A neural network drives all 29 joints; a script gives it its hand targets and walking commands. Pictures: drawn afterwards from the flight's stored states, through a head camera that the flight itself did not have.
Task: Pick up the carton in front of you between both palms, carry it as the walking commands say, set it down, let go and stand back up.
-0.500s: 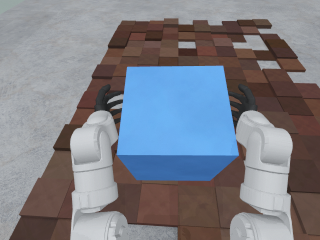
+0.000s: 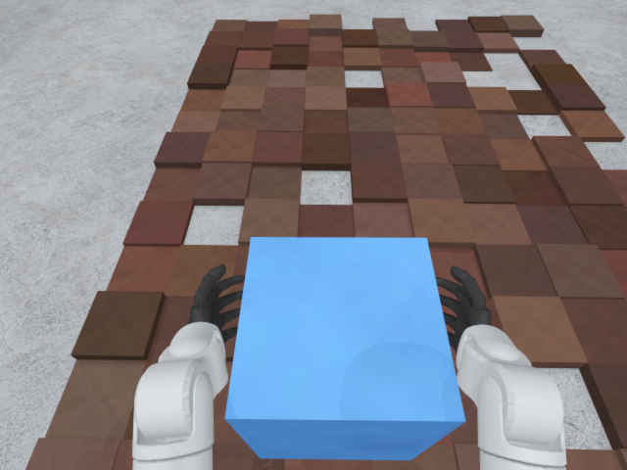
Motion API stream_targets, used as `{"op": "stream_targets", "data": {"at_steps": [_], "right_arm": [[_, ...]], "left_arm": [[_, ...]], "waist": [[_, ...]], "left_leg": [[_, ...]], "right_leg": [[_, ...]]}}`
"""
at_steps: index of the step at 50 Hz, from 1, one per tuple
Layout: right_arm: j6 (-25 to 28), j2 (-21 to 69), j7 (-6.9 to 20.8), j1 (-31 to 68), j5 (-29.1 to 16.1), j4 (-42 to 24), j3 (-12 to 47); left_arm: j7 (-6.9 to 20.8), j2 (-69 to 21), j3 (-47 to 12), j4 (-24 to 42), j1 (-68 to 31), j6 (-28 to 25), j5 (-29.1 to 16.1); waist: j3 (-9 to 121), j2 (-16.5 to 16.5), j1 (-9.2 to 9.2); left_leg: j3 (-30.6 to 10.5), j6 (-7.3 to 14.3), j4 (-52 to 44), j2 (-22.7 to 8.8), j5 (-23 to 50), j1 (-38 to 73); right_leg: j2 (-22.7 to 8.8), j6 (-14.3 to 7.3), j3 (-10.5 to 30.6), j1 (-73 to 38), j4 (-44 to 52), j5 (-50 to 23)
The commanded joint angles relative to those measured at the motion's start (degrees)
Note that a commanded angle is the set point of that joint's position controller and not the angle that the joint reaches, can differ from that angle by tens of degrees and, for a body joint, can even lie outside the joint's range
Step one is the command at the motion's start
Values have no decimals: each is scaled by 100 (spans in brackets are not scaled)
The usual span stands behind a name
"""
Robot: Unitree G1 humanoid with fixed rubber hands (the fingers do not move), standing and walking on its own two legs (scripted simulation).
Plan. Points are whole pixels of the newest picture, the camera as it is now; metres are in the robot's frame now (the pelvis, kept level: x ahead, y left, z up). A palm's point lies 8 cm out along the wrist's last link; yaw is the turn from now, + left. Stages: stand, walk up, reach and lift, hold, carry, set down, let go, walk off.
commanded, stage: carry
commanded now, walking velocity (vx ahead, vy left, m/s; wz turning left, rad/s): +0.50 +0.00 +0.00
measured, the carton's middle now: (336, 357) +0.27 -0.01 -0.01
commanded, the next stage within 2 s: none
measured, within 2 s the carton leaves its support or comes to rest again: neither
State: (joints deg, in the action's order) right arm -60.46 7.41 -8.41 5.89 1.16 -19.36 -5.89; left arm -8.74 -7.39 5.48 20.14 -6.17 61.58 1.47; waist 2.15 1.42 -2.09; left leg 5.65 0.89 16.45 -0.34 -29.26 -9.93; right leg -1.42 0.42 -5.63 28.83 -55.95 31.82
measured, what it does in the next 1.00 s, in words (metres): walks ahead: right foot, then left foot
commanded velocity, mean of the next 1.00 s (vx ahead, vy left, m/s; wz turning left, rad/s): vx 0.50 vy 0.00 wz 0.00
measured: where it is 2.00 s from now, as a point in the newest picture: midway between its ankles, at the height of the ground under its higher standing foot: (280, 200)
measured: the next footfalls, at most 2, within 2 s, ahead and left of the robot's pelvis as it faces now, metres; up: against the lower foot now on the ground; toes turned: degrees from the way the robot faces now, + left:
right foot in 0.10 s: +0.19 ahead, -0.09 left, +0.02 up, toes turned -4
left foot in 0.44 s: +0.43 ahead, +0.15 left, -0.01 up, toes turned +2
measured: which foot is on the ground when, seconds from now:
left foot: down 0.00-0.14, up 0.16-0.42, down 0.44-0.90, up 0.92-1.00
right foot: up 0.00-0.08, down 0.10-0.46, up 0.48-0.82, down 0.84-1.00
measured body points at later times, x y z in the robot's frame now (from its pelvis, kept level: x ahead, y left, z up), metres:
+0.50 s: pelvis +0.34 +0.06 -0.03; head +0.32 +0.07 +0.42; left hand +0.68 +0.22 +0.12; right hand +0.68 -0.10 +0.12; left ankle +0.39 +0.14 -0.76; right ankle +0.16 -0.08 -0.68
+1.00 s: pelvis +0.66 +0.08 +0.00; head +0.71 +0.09 +0.45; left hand +0.98 +0.28 +0.05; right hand +1.02 -0.03 +0.06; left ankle +0.54 +0.18 -0.61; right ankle +0.68 +0.03 -0.73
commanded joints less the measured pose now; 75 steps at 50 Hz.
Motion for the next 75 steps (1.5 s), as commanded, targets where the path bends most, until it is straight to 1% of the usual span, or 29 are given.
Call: {"op": "stream_targets", "data": {"at_steps": [1,5,7,8,11,18,22,23,24,25,26,27,29,32,39,41,42,43,44,48,52,56,60,61,62,63,66,70,75], "right_arm": [[171,5034,328,2234,-1292,-1166,3648],[195,4356,332,2081,-1220,-1092,3651],[204,3930,240,2588,-1053,-1004,3437],[219,3903,162,2513,-903,-650,3261],[299,3596,-154,2390,-353,320,2365],[633,3435,-430,4092,-386,998,2091],[524,2950,-539,4509,-731,1059,2059],[464,2892,-562,4608,-787,1079,2014],[368,2801,-594,4628,-824,1225,1937],[296,2580,-653,4835,-890,1151,1872],[244,2625,-671,5052,-1029,1112,1901],[244,2688,-675,5653,-1170,718,2011],[194,3284,-543,6269,-1504,395,2293],[212,3713,-325,6552,-1726,429,2504],[147,4225,-91,5490,-1198,1492,2424],[169,4421,-65,5331,-985,1626,2425],[191,4483,-63,5383,-875,1581,2442],[196,4601,-52,5409,-788,1573,2474],[207,4608,-37,5294,-720,1551,2460],[515,4790,-106,5162,-302,1518,2096],[831,4768,-150,4646,-35,1653,2080],[965,4655,-191,4378,-122,1550,2296],[936,4236,-238,4602,-402,1192,2501],[892,4117,-238,4532,-403,1175,2463],[853,3912,-276,4630,-461,1180,2446],[798,3822,-302,4536,-617,1150,2498],[678,3677,-332,5046,-1129,600,2725],[501,3606,-326,5438,-1560,399,2861],[241,3567,-291,5387,-1543,816,2637]], "left_arm": [[204,-5013,-3248,757,-1777,-278,-750],[115,-4574,-3146,475,-1520,-382,-554],[35,-4258,-2952,274,-1651,-422,-387],[17,-4093,-2949,229,-2032,-394,-474],[-23,-3828,-3183,56,-3242,-431,-1026],[-128,-3786,-2980,-1013,-4459,-675,-1229],[-453,-3316,-2470,-1235,-4460,-568,-918],[-535,-3109,-2252,-1221,-4605,-515,-802],[-615,-3032,-2014,-1282,-4749,-422,-759],[-660,-2943,-1904,-1416,-4737,-337,-776],[-694,-2763,-1748,-1364,-5035,-251,-774],[-661,-2984,-1774,-1221,-5077,-216,-882],[-598,-3204,-1650,-1096,-5748,-194,-933],[-575,-3381,-1605,-1156,-5960,-253,-668],[-352,-3908,-1795,-1826,-5196,-211,-292],[-207,-4205,-1972,-1831,-5233,-230,-338],[-147,-4339,-2028,-1825,-5138,-256,-361],[-116,-4364,-2081,-1795,-5165,-293,-341],[-114,-4456,-2168,-1868,-5156,-352,-439],[121,-5293,-3055,-1265,-5744,-605,-1126],[252,-5332,-3402,-1136,-5687,-908,-1413],[212,-4981,-3267,-1290,-5050,-1010,-1330],[14,-4458,-2995,-1269,-4776,-952,-969],[-58,-4284,-2896,-1265,-4814,-931,-886],[-118,-4219,-2788,-1249,-4662,-886,-837],[-212,-3949,-2602,-1207,-4594,-858,-773],[-452,-3583,-2118,-1152,-4570,-748,-657],[-552,-3194,-1779,-997,-4795,-575,-522],[-505,-3067,-1778,-903,-5210,-310,-564]], "waist": [[1890,717,66],[2077,570,658],[1705,-1084,943],[1387,-1028,618],[1346,-32,623],[1274,-1175,537],[2148,-550,-232],[2272,247,-339],[1919,1194,-196],[2140,1376,-136],[1771,1024,-333],[2487,1144,-321],[2299,277,-261],[2178,375,-193],[2104,682,-141],[2470,785,282],[2699,592,572],[3228,-658,615],[3554,-1705,761],[2521,-135,694],[2311,-444,620],[2257,-1253,623],[2506,-731,92],[2410,-278,-146],[2595,1049,-70],[2575,1121,-205],[2116,155,-280],[1822,342,-263],[1599,699,-148]], "left_leg": [[-1232,766,-174,-1509,2999,2446],[305,205,1372,-920,4370,-264],[134,-67,4499,166,1924,-2320],[-534,99,5634,368,-47,-3029],[-1019,291,5881,-252,-188,-3644],[43,150,1948,54,2292,-1474],[692,157,1012,489,2801,762],[-259,141,1172,-127,2307,1604],[-1909,288,1334,-1236,4281,1659],[-3681,1135,740,-1842,4147,2334],[-3497,1420,1095,-1806,5972,2179],[-4120,1993,1002,-2145,4342,2621],[-3479,1625,748,-1685,3098,1806],[-2655,1316,509,-1486,3245,1678],[-656,666,1300,-558,7325,1635],[-258,348,2363,-641,7505,980],[-173,253,3167,-535,6393,141],[-266,-34,4963,40,2774,-1617],[-523,-144,6738,766,11,-2904],[-843,171,6288,50,522,-3729],[-442,71,3636,91,-119,-2906],[122,90,2018,275,1859,-2038],[471,210,270,549,2843,256],[-257,321,522,-95,3681,1581],[-2231,1052,1266,-1447,6437,3216],[-2751,1463,1290,-1779,6609,3520],[-2573,1193,1116,-1581,5661,3160],[-1917,1146,516,-1270,4653,1845],[-720,641,629,-710,5970,1025]], "right_leg": [[39,-78,-318,811,1151,-232],[613,-488,-997,-3455,2199,-1325],[-1190,-1621,3276,-3954,3760,-750],[-1795,-2123,4355,-3593,3857,-3139],[-1764,-1727,2939,-3281,3345,-3552],[-1039,-784,666,-2100,3510,-3783],[-508,-317,-436,-2015,939,-4753],[-270,-171,-285,-996,-479,-3207],[111,-134,-31,-93,-1606,-410],[565,-85,320,1174,-2431,-112],[398,-164,391,1436,-2622,188],[286,-202,615,2076,-3053,114],[-16,-275,710,1920,-2475,-205],[2,-293,443,1794,-1341,-333],[849,-381,-805,137,2176,-2657],[780,-507,-851,-1753,3114,-3621],[468,-636,-392,-2992,3078,-3690],[-1260,-1463,2054,-4576,2685,-4963],[-2057,-2362,3991,-5204,3054,-4686],[-1478,-1697,2753,-4196,3206,-3896],[-1314,-1454,1997,-3631,3524,-3855],[-1054,-1004,886,-3425,3121,-5391],[-373,-494,-354,-2657,1378,-5893],[-323,-287,-307,-1306,440,-4464],[208,-111,-57,772,-814,-915],[389,-143,258,1720,-1742,26],[70,-326,494,2515,-1396,-346],[93,-199,175,1546,433,-1147],[507,-378,-391,-385,2651,-3585]]}}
